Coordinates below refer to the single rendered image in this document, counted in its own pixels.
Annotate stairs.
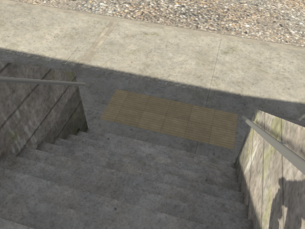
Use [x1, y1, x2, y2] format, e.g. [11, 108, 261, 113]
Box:
[0, 128, 254, 229]

